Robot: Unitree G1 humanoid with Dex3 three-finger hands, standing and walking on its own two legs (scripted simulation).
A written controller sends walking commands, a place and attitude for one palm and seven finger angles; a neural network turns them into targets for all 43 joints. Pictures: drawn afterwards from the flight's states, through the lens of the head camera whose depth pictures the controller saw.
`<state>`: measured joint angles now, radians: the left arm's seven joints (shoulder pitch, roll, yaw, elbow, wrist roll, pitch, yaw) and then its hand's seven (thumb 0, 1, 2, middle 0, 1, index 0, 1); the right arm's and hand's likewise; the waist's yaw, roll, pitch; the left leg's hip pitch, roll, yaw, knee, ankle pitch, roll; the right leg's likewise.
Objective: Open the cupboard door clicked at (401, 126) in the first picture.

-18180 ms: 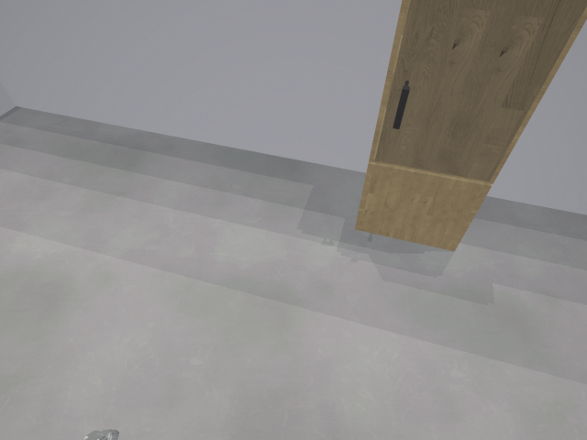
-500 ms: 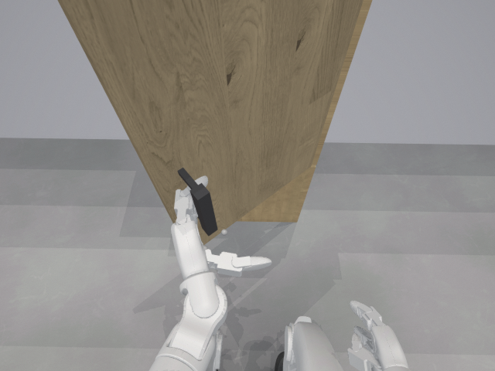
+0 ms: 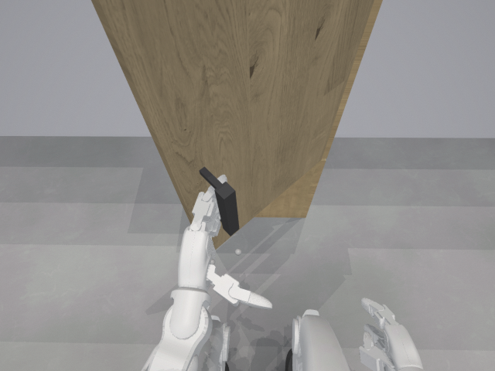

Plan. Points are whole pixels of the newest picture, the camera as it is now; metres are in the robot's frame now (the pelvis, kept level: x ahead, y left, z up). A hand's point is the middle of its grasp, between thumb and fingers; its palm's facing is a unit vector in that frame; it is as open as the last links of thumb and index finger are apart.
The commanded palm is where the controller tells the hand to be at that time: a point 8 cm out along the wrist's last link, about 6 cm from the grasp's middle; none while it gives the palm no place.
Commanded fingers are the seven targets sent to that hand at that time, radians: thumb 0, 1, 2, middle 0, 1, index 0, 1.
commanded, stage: slide the hand sideways off the handle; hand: left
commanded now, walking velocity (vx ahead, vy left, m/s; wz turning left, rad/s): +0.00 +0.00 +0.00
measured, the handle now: (219, 203) +0.37 +0.06 +0.04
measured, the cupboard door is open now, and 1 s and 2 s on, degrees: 44 44 44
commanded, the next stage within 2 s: draw the hand back to the body in 0.84 s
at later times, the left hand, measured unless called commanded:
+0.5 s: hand (207, 276) +0.25 +0.07 +0.03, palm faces -0.03 -1.00 +0.01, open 16.2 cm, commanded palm +0.22 +0.13 +0.03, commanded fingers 0.00 -0.50 0.30 -0.15 -0.30 -0.15 -0.30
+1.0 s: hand (175, 298) +0.22 +0.11 +0.03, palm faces -0.04 -1.00 +0.00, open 16.3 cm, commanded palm +0.20 +0.17 +0.05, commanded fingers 0.00 -0.50 0.30 -0.15 -0.30 -0.15 -0.30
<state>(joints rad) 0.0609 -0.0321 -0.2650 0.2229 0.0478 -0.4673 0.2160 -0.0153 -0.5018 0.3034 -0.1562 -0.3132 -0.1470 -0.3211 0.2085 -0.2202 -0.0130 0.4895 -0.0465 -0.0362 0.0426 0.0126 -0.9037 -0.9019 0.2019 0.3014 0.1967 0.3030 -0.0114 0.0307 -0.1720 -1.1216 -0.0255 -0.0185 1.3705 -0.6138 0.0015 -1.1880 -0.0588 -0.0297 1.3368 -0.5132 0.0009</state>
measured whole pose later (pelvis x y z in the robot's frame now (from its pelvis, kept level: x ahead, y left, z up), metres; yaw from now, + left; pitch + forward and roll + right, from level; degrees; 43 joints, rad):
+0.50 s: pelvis +0.01 -0.01 +0.00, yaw +0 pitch +22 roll +0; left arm 0.31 0.05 -0.19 0.02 -0.01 -0.47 0.07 -0.02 -0.50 0.30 -0.15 -0.30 -0.17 -0.30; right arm 0.19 -0.21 0.00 0.43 -0.03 -0.04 0.02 0.01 -0.90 -0.90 0.20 0.30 0.20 0.30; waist 0.01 0.02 -0.18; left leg -1.13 -0.02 -0.04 1.40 -0.64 -0.01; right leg -1.19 -0.05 -0.05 1.36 -0.55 -0.01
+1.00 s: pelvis +0.01 -0.01 -0.02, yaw +0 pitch +22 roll -2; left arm 0.46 0.13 -0.08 -0.15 -0.12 -0.44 -0.08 -0.02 -0.50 0.30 -0.15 -0.30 -0.15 -0.30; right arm 0.20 -0.22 0.00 0.42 -0.02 -0.08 -0.02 0.01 -0.90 -0.90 0.20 0.30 0.20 0.30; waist 0.01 0.02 -0.19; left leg -1.19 -0.01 -0.06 1.48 -0.67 -0.01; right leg -1.24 -0.04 -0.07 1.42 -0.57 -0.01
